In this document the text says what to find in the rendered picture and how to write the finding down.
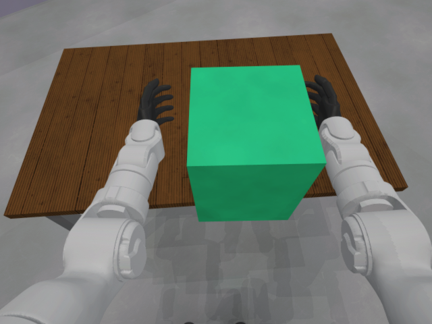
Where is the right robot upper arm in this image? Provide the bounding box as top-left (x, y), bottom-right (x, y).
top-left (341, 209), bottom-right (432, 324)

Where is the carton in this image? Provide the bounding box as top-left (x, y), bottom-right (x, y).
top-left (187, 65), bottom-right (327, 222)

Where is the left robot hand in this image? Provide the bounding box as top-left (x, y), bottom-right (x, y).
top-left (137, 78), bottom-right (174, 126)

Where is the left robot upper arm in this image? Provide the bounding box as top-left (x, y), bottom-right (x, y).
top-left (0, 217), bottom-right (146, 324)

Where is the table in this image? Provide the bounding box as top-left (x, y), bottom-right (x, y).
top-left (4, 33), bottom-right (408, 231)

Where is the left robot forearm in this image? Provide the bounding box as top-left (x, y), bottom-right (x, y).
top-left (63, 119), bottom-right (165, 267)

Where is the right robot forearm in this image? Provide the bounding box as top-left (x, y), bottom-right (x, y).
top-left (319, 116), bottom-right (432, 264)

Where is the right robot hand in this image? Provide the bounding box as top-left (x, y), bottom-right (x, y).
top-left (304, 75), bottom-right (342, 130)

